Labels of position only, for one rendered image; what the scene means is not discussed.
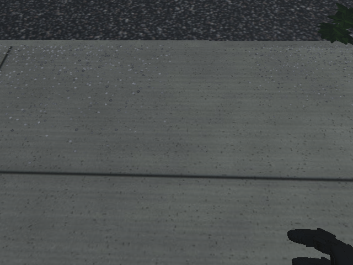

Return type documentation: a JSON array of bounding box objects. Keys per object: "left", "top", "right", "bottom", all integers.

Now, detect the right robot hand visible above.
[{"left": 287, "top": 228, "right": 353, "bottom": 265}]

